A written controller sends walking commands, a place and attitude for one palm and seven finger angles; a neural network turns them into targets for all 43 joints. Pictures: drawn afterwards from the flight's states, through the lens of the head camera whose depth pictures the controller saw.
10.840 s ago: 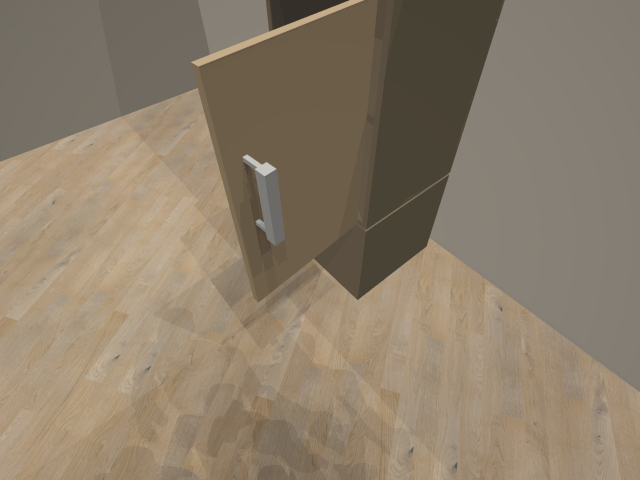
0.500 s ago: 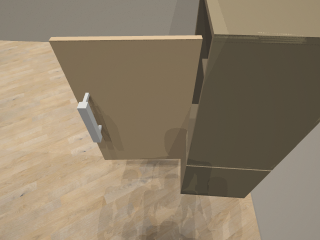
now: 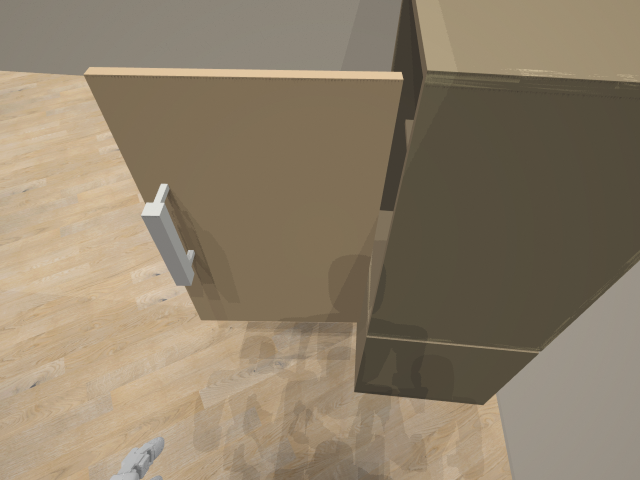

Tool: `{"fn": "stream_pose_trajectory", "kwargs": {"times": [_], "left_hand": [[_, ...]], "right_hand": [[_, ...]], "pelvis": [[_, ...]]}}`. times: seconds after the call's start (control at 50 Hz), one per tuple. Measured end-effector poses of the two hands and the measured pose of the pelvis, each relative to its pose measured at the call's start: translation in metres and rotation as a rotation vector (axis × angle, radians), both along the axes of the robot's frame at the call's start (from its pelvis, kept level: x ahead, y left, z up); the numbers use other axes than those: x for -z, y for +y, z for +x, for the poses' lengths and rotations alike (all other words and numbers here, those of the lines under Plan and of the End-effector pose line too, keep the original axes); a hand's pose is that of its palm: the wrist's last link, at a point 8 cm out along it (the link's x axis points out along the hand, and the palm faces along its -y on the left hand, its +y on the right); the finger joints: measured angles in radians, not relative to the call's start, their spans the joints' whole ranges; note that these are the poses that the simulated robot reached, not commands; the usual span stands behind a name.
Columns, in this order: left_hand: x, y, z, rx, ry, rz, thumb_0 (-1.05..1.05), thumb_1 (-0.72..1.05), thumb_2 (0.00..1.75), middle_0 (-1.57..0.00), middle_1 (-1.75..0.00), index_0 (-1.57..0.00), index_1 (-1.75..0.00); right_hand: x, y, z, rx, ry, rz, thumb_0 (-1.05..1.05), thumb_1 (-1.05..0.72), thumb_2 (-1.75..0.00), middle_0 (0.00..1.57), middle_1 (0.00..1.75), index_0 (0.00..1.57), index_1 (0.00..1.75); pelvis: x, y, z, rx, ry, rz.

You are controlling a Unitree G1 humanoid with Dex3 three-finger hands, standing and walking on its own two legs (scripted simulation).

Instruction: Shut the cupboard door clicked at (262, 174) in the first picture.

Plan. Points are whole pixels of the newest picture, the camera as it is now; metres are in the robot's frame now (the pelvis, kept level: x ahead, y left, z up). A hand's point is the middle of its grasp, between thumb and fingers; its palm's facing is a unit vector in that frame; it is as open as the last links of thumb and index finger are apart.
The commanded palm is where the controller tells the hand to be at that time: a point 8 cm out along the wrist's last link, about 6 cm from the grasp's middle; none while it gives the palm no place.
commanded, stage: raise the hand and make a fist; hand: left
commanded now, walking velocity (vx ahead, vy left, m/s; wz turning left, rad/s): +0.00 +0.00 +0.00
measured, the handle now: (174, 237) +0.46 +0.27 +0.00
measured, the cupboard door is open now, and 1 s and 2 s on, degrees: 95 95 95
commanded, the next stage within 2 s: bring the fist close to the handle in 1.82 s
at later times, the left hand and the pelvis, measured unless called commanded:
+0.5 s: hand out of the picture +0.12 +0.17 -0.04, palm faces +0.04 -1.00 -0.05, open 5.3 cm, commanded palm +0.10 +0.23 -0.04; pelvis -0.07 -0.03 -0.11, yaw +3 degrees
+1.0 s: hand (153, 459) +0.15 +0.20 -0.02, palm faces +0.04 -1.00 -0.02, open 3.3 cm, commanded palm +0.12 +0.25 -0.02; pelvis -0.06 +0.02 -0.08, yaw +1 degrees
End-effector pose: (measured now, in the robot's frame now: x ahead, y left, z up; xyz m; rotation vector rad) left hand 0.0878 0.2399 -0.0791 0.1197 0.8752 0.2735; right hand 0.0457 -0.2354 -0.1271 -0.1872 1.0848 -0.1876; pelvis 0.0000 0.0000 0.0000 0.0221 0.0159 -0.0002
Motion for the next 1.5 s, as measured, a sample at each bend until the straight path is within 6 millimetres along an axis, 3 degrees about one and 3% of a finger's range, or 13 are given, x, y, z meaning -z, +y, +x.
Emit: {"fn": "stream_pose_trajectory", "kwargs": {"times": [0.08, 0.14, 0.22, 0.28, 0.34, 0.42, 0.56, 0.66, 0.76, 0.92, 1.18, 1.32, 1.5], "left_hand": [[-0.065, -0.006, 0.069, 0.031, -0.521, 0.009, 0.01, 0.91, 0.90, -0.23, -0.34, -0.24, -0.34], [-0.079, -0.019, 0.083, 0.124, -0.798, -0.048, 0.01, 0.91, 0.90, -0.27, -0.38, -0.27, -0.37], [-0.054, -0.033, 0.060, 0.281, -0.905, -0.095, 0.00, 0.91, 0.90, -0.33, -0.44, -0.33, -0.44], [-0.024, -0.028, 0.028, 0.247, -0.807, -0.123, 0.00, 0.91, 0.90, -0.38, -0.50, -0.39, -0.49], [-0.013, -0.016, 0.000, 0.167, -0.762, -0.082, 0.01, 0.90, 0.90, -0.44, -0.56, -0.44, -0.55], [-0.032, -0.011, -0.008, 0.174, -0.862, -0.017, 0.02, 0.90, 0.90, -0.51, -0.63, -0.51, -0.63], [-0.042, -0.021, 0.025, 0.305, -0.857, -0.101, 0.01, 0.90, 0.90, -0.63, -0.77, -0.64, -0.77], [-0.045, -0.010, 0.033, 0.259, -0.783, -0.098, 0.01, 0.90, 0.90, -0.73, -0.87, -0.73, -0.87], [-0.053, 0.004, 0.032, 0.228, -0.823, -0.062, 0.02, 0.90, 0.90, -0.82, -0.97, -0.82, -0.97], [-0.051, 0.011, 0.034, 0.253, -0.840, -0.091, 0.01, 0.90, 0.90, -0.96, -1.13, -0.96, -1.13], [-0.069, 0.021, 0.048, 0.245, -0.842, -0.075, 0.01, 0.90, 0.90, -1.20, -1.39, -1.20, -1.39], [-0.078, 0.023, 0.057, 0.251, -0.843, -0.061, 0.02, 0.90, 0.90, -1.27, -1.47, -1.27, -1.47], [-0.085, 0.018, 0.067, 0.259, -0.841, -0.063, 0.01, 0.90, 0.90, -1.30, -1.50, -1.30, -1.49]], "right_hand": [[-0.007, -0.015, 0.042, -0.058, -0.246, -0.002, 0.01, -0.91, -0.90, 0.20, 0.30, 0.20, 0.30], [-0.012, -0.027, 0.074, -0.108, -0.384, -0.018, 0.01, -0.91, -0.90, 0.20, 0.30, 0.20, 0.30], [-0.012, -0.040, 0.111, -0.167, -0.525, -0.051, 0.01, -0.91, -0.90, 0.20, 0.30, 0.20, 0.30], [-0.009, -0.041, 0.130, -0.192, -0.592, -0.064, 0.01, -0.91, -0.90, 0.20, 0.30, 0.20, 0.30], [-0.003, -0.034, 0.138, -0.217, -0.627, -0.062, 0.01, -0.91, -0.90, 0.19, 0.30, 0.20, 0.30], [0.014, -0.016, 0.130, -0.252, -0.610, -0.038, 0.01, -0.91, -0.90, 0.19, 0.30, 0.20, 0.30], [0.043, 0.007, 0.080, -0.187, -0.476, 0.039, 0.01, -0.91, -0.90, 0.20, 0.30, 0.20, 0.30], [0.044, 0.008, 0.041, -0.108, -0.391, 0.041, 0.01, -0.90, -0.90, 0.20, 0.30, 0.20, 0.30], [0.040, 0.001, 0.025, -0.098, -0.347, -0.012, 0.01, -0.90, -0.90, 0.20, 0.30, 0.20, 0.30], [0.023, 0.000, 0.046, -0.137, -0.383, -0.083, 0.01, -0.90, -0.90, 0.20, 0.30, 0.20, 0.30], [-0.003, 0.044, 0.098, -0.232, -0.489, -0.016, 0.01, -0.90, -0.90, 0.20, 0.30, 0.20, 0.30], [0.000, 0.047, 0.096, -0.234, -0.454, 0.008, 0.01, -0.90, -0.90, 0.20, 0.30, 0.20, 0.30], [0.006, 0.023, 0.078, -0.189, -0.393, -0.009, 0.01, -0.90, -0.90, 0.20, 0.30, 0.20, 0.30]], "pelvis": [[0.014, -0.006, -0.008, -0.038, 0.067, 0.003], [0.032, -0.013, -0.021, -0.024, 0.143, 0.008], [0.065, -0.023, -0.038, -0.010, 0.209, 0.017], [0.083, -0.028, -0.048, -0.019, 0.227, 0.011], [0.095, -0.030, -0.055, -0.032, 0.234, -0.007], [0.104, -0.030, -0.064, -0.048, 0.235, -0.036], [0.102, -0.024, -0.075, -0.044, 0.232, -0.053], [0.091, -0.015, -0.072, -0.028, 0.231, -0.044], [0.086, -0.004, -0.068, -0.024, 0.233, -0.048], [0.085, 0.011, -0.064, -0.027, 0.232, -0.061], [0.075, 0.020, -0.051, -0.037, 0.216, -0.078], [0.070, 0.018, -0.045, -0.038, 0.209, -0.076], [0.066, 0.010, -0.042, -0.035, 0.200, -0.063]]}}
